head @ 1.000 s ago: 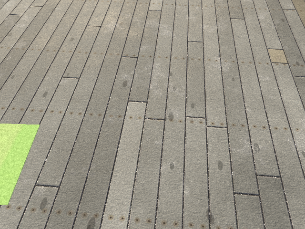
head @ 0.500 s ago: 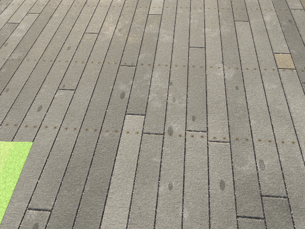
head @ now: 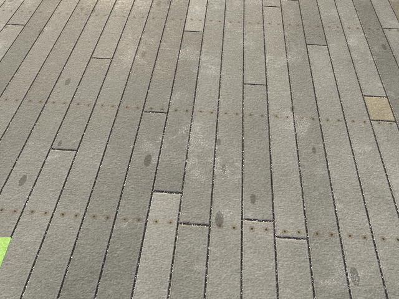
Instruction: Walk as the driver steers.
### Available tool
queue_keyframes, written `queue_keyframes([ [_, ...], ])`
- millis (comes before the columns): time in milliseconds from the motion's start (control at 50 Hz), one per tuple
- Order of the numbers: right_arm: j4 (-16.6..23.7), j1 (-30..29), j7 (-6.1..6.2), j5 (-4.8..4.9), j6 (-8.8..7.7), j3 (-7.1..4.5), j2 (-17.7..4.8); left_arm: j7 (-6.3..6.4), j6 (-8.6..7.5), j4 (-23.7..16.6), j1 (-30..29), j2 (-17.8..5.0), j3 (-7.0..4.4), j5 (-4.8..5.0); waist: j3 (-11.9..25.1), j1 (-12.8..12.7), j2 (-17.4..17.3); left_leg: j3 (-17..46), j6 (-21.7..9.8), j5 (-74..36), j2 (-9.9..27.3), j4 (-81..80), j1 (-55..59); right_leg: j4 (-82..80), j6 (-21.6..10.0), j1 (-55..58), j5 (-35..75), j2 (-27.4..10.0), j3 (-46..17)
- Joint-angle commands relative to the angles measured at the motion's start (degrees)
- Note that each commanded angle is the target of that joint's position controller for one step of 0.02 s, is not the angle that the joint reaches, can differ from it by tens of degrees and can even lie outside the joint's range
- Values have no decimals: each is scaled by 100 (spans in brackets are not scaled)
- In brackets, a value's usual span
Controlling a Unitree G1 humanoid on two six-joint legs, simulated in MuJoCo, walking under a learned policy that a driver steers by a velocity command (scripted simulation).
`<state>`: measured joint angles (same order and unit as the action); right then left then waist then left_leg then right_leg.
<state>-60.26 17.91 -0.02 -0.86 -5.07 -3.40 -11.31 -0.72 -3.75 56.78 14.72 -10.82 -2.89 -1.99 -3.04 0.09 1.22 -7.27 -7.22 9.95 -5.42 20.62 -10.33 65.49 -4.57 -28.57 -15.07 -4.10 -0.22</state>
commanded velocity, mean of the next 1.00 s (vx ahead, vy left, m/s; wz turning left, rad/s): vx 0.50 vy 0.00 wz -0.28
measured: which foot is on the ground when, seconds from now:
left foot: down 0.00-0.38, up 0.40-0.88, down 0.90-1.00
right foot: up 0.00-0.34, down 0.36-0.90, up 0.92-1.00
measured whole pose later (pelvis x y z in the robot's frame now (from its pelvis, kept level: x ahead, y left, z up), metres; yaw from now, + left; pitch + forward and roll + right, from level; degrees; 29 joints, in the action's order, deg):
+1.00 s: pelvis +0.58 -0.03 -0.01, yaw -19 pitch +2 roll +0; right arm -44.3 5.0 0.3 -2.5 -4.5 -2.3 -13.1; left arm -0.1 -2.9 51.7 21.0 -15.7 -5.0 -0.6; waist -2.2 -3.6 1.7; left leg -3.1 -2.0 10.1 -0.2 29.9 -21.6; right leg 63.0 -4.9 -17.6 -23.1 3.8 -4.1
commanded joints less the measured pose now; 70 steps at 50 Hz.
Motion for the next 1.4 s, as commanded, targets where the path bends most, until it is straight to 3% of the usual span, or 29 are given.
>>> queue_keyframes([
  [20, 145, 325, 20, 10, -152, -17, -461, -62, 140, -163, 350, -162, -35, -32, -197, -224, -299, 1448, -559, -666, 1621, -1470, -135, -370, 150, -488, 487, -279, 19],
  [140, 59, 1019, 20, 30, -135, 57, -434, -113, 126, -681, -1150, -153, 24, 71, -325, 174, -412, 959, -300, -1931, 1402, -1425, 562, -2201, 314, -870, 1559, -140, 405],
  [240, -96, 1453, 95, -38, -111, 68, -490, -103, 67, -946, -1846, -205, 50, 83, -359, 367, -505, 900, -366, -2803, 1647, -1083, 1609, -3054, 118, -933, 1406, 101, 561],
  [300, -87, 1227, 144, -75, -102, 33, -626, -55, -9, -920, -1504, -338, -11, 81, -168, 63, -593, 770, -300, -4437, 1776, -391, 1888, -3413, -169, -180, 730, 401, 662],
  [340, -63, 999, 150, -70, -66, -9, -756, 31, -76, -437, -56, -532, -140, 54, 580, -565, -545, 439, -124, -5160, 1617, 1197, 1769, -3890, -445, 1423, 773, 765, 829],
  [360, 32, 944, 143, -19, -71, 20, -680, 81, -115, -168, 891, -813, -251, -63, 1118, -922, -395, 295, -17, -3890, 1458, 2512, 747, -3885, -691, 2888, 715, 201, 202],
  [380, 220, 1433, 52, 224, -84, 107, -201, 105, -94, -93, 1608, -1459, -440, -160, 1943, -855, 843, -63, 296, -884, 561, 4915, -1318, -4109, -1544, 4661, 263, -1519, -2538],
  [400, 229, 1269, 16, 91, -102, -7, -520, 19, 10, -70, 1241, -1342, -414, 39, 2014, -643, 677, 698, 266, 1751, 172, 5771, -2249, -4904, -1739, 4670, 355, -1758, -4091],
  [420, 453, 676, 3, 12, -111, -32, -554, -13, 28, -182, 515, -1169, -359, 146, 1053, -367, 373, 936, 217, 1273, 600, 5789, -2771, -4989, -1559, 3899, -21, -1538, -3227],
  [440, 572, 278, -19, -13, -166, -19, -540, -34, 11, -256, 146, -809, -269, 146, 511, -278, -7, 925, 234, 825, 813, 5437, -2749, -5199, -1389, 3113, 293, -1323, -2627],
  [480, 661, 202, -36, -127, -77, -21, -403, 16, -46, -175, 12, -455, -151, 164, 98, 99, -52, 929, 370, 553, 1073, 4670, -2211, -5447, -1032, 2088, 1067, -786, -1829],
  [540, 815, 94, -77, -193, 127, -13, -312, 67, -149, -115, 334, -684, -184, 182, 148, 218, 57, 795, 631, 466, 1070, 4148, -2025, -5531, -1065, 1743, 1718, -522, -1427],
  [580, 1052, -416, -85, -176, 191, -13, -372, 75, -145, -134, 518, -847, -218, 187, 11, 145, 102, 721, 791, 108, 1106, 3658, -2300, -5679, -1080, 1641, 1572, -435, -1368],
  [680, 1569, -1685, -111, -109, 215, 19, -429, 49, -101, -163, 1124, -847, -224, 181, -76, -288, 231, 692, 955, -876, 1002, 2345, -2717, -5601, -881, 2125, 1835, -301, -1445],
  [780, 1996, -2478, -134, -48, 152, 76, -495, 114, -49, -254, 1465, -964, -263, 107, -29, -547, 326, 735, 907, -803, 758, 1575, -2720, -5081, -845, 2836, 2541, -390, -1688],
  [840, 2024, -2063, -107, -13, 60, 36, -690, 174, -37, -432, 1129, -1154, -333, 81, 81, -231, 431, 819, 739, -391, 616, 947, -1714, -4627, -583, 2720, 2935, -439, -1854],
  [880, 1678, -794, -2, -32, -52, -88, -973, 114, -82, -543, 869, -1236, -366, 112, 700, 350, 127, 755, 517, -322, 497, 433, 110, -3248, -342, 2306, 3508, -30, -1618],
  [900, 1606, 95, 92, -173, -118, -186, -1362, 66, -125, -725, 849, -969, -301, 182, 1500, 668, -404, 1718, 254, 474, 1532, 327, 1457, -1781, -226, 1576, 2359, 360, -1299],
  [920, 1656, 339, 118, -328, -68, -289, -1913, 85, -110, -902, 1474, -336, -181, 400, 2193, 369, -1702, 4090, -285, 664, 3137, -38, 2969, -144, -44, -207, -1454, 1202, -614],
  [940, 1663, 91, 95, -221, 39, -292, -1660, 121, -29, -837, 1598, -820, -236, 248, 2124, 186, -1520, 5119, -557, 1476, 3223, -417, 2559, 623, -107, -838, -1585, 842, -564],
  [960, 1782, -366, 77, -172, 60, -148, -1050, 101, 31, -795, 1194, -933, -261, 136, 1183, 112, -681, 4197, -410, 1701, 2912, -541, 1692, 760, -103, -948, -985, 516, -560],
  [980, 1771, -608, 54, -140, 43, -60, -740, 32, 44, -856, 803, -842, -245, 100, 644, 96, -323, 3227, -267, 1078, 2553, -668, 988, 504, -52, -828, -546, 327, -504],
  [1020, 1630, -516, 69, -118, -9, -12, -633, -85, 161, -929, 634, -743, -247, -6, 345, -39, -691, 2089, -28, -72, 2117, -858, 399, 172, 51, -546, -305, 112, -429],
  [1120, 1423, -92, 22, 3, -194, -62, -765, -236, 357, -1240, 50, -630, -194, -19, 262, -112, -639, 1025, -136, -2027, 2123, -986, 506, -19, 187, -1037, 238, 34, -247],
  [1160, 1376, -35, 36, 7, -173, -57, -767, -255, 356, -1398, -284, -586, -153, -19, 144, -122, -617, 490, -139, -3151, 2031, -848, 481, -587, 278, -1079, 536, 65, -67],
  [1240, 1353, -41, 74, 35, -86, -88, -929, -337, 316, -1642, -906, -405, -9, 20, 124, 4, -789, -323, 38, -3593, 1777, -588, 257, -2308, 224, -159, 1400, 240, 455],
  [1340, 1309, 127, 184, 76, 115, -197, -1244, -296, 290, -1721, -624, -739, -111, -98, 486, -80, -838, -422, 180, -4559, 2024, 800, 966, -3169, -152, 604, 574, 617, 655],
  [1380, 1364, 200, 168, 104, 215, -217, -1299, -150, 151, -1457, 353, -1022, -243, -201, 1148, -533, -196, -596, 495, -3146, 1735, 2972, 420, -4141, -448, 2036, 1800, 641, 320],
  [1400, 1603, 564, 132, 0, 260, -93, -759, -63, 98, -1515, 438, -1614, -362, -148, 1642, -219, 846, -623, 711, 1500, 1266, 4571, -1052, -3517, -781, 3367, 4929, -1009, -1392],
])
Next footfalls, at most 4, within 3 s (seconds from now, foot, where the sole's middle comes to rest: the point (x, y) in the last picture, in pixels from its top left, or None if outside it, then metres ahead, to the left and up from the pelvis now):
0.36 right None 0.38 -0.11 -0.78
0.90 left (198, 239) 0.71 0.03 -0.78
1.38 right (269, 212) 0.82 -0.24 -0.78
1.90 left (218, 205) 0.85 -0.05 -0.78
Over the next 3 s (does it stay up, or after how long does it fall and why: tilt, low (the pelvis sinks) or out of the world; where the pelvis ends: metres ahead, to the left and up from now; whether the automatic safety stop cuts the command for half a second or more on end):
stays up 0.75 -0.12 0.00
